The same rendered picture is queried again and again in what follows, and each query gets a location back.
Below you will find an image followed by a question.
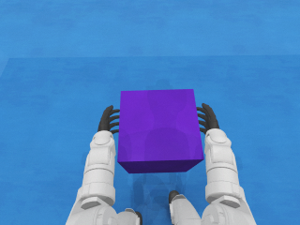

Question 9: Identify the robot left shin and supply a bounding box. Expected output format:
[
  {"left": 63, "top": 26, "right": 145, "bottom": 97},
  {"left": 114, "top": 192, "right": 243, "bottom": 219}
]
[{"left": 125, "top": 208, "right": 137, "bottom": 216}]

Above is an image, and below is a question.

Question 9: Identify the carton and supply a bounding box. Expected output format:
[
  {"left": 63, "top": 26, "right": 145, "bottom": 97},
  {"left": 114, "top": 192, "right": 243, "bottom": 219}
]
[{"left": 117, "top": 89, "right": 204, "bottom": 173}]

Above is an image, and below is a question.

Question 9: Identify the robot right upper arm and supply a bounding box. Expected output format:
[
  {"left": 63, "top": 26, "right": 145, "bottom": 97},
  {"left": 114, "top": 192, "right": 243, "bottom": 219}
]
[{"left": 201, "top": 202, "right": 257, "bottom": 225}]

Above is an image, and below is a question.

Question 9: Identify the right robot hand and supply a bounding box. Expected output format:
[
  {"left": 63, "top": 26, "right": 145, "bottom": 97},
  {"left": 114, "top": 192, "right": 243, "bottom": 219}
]
[{"left": 196, "top": 103, "right": 220, "bottom": 135}]

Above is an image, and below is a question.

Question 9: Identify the robot left upper arm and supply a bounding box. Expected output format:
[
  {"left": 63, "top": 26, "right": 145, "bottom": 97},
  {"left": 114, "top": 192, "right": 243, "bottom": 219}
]
[{"left": 66, "top": 204, "right": 120, "bottom": 225}]

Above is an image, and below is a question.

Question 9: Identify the right robot forearm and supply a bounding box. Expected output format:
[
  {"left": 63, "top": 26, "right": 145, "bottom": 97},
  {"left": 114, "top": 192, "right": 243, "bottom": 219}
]
[{"left": 204, "top": 128, "right": 254, "bottom": 219}]

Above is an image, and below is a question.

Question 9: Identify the left robot hand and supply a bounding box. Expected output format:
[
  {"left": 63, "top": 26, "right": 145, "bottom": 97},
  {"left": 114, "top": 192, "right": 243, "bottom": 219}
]
[{"left": 97, "top": 105, "right": 120, "bottom": 134}]

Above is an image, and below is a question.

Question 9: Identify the left robot forearm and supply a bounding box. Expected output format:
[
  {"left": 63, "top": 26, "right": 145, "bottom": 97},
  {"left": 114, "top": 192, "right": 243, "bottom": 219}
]
[{"left": 67, "top": 130, "right": 116, "bottom": 219}]

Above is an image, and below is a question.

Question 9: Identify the left robot thigh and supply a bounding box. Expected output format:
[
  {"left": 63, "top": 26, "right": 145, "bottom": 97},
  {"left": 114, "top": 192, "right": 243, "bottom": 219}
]
[{"left": 117, "top": 211, "right": 140, "bottom": 225}]

